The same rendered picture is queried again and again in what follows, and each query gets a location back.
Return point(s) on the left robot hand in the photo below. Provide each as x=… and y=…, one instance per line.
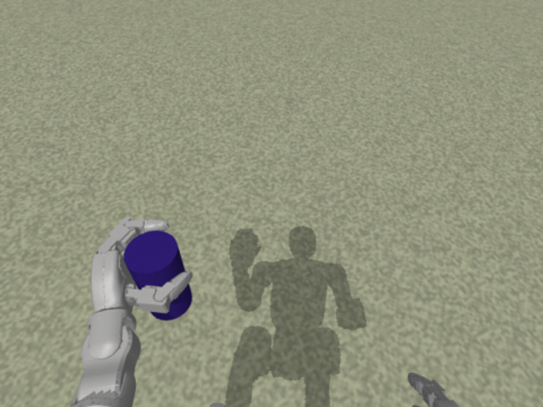
x=112, y=285

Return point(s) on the right robot hand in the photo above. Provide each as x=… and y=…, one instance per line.
x=433, y=394

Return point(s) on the left robot arm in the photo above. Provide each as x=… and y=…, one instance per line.
x=109, y=354

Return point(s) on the can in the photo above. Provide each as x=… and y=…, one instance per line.
x=153, y=258

